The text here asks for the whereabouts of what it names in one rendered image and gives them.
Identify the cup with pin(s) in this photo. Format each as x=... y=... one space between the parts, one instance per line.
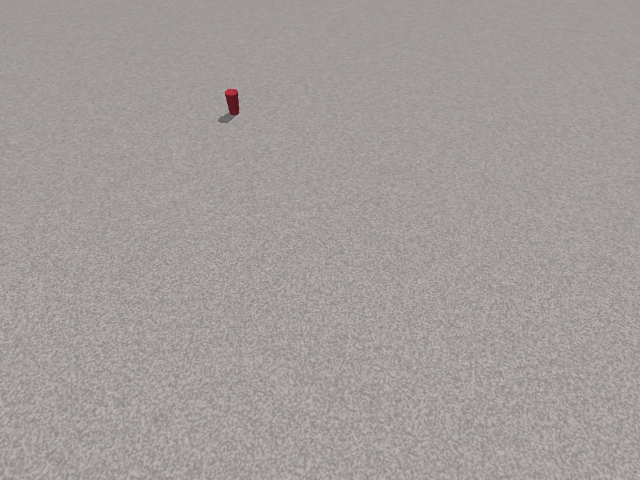
x=232 y=101

